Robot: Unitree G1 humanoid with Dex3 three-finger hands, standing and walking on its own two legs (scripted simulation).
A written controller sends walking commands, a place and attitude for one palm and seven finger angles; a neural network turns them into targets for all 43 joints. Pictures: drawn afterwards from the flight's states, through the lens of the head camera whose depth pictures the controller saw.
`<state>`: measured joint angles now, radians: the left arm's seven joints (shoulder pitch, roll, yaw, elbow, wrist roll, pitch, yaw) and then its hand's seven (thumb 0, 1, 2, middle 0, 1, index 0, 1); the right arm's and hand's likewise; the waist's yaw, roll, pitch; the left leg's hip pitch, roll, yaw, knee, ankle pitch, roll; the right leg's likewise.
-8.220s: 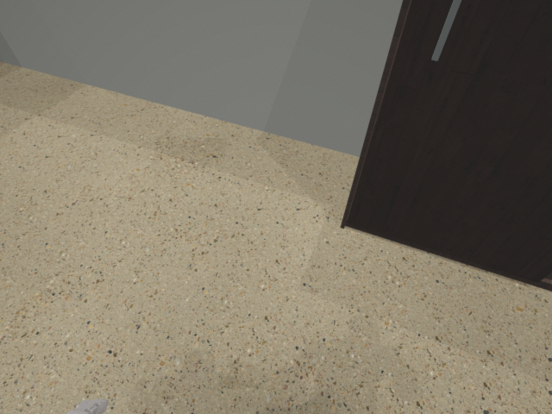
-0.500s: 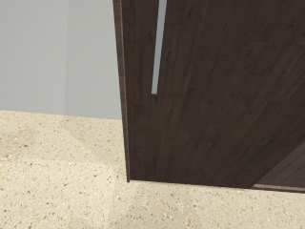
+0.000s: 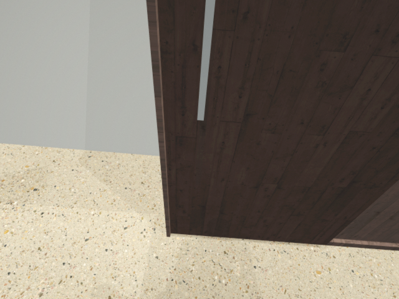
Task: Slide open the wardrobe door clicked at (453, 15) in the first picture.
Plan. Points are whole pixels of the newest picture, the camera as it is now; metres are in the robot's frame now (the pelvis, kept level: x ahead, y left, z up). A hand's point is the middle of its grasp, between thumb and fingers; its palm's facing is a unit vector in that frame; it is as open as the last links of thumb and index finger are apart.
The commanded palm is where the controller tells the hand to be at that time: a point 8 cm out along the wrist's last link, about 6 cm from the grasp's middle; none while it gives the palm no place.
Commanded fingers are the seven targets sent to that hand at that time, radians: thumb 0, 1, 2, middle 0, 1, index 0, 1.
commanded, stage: look again from close up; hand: left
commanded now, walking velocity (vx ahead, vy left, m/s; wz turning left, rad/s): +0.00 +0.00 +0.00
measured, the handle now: (205, 63) +0.55 +0.04 +0.22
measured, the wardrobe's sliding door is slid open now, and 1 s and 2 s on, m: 0.00 0.00 0.00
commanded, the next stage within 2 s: raise the hand with hooked fingers in 1.78 s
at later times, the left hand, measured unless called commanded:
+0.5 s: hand out of the picture -0.04 +0.14 -0.18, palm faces +0.05 -0.99 -0.14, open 7.4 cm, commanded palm none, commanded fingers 0.00 0.90 0.90 -0.20 -0.30 -0.20 -0.30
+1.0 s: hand out of the picture +0.01 +0.14 -0.18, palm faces +0.04 -0.99 -0.16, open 7.4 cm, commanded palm none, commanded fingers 0.00 0.90 0.90 -0.20 -0.30 -0.20 -0.30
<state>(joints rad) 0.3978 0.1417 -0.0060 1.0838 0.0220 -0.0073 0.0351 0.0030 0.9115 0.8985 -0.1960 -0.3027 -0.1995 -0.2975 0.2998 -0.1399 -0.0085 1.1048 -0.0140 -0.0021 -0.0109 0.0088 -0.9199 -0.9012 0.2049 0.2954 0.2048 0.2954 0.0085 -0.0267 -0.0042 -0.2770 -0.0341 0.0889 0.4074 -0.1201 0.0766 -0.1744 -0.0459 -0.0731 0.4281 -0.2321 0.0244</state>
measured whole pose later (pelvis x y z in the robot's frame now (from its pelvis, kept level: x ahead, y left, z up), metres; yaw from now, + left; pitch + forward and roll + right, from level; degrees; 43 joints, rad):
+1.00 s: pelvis +0.02 -0.02 +0.00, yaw +0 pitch -1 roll -1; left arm 0.34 0.14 0.00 1.07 0.02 -0.02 0.03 0.00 0.91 0.90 -0.20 -0.30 -0.20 -0.30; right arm 0.29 -0.14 0.00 1.11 -0.02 -0.01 -0.02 0.01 -0.92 -0.90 0.20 0.30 0.20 0.30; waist 0.01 -0.02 0.02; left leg -0.26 -0.01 0.08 0.42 -0.15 0.05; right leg -0.15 -0.02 -0.08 0.42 -0.26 0.00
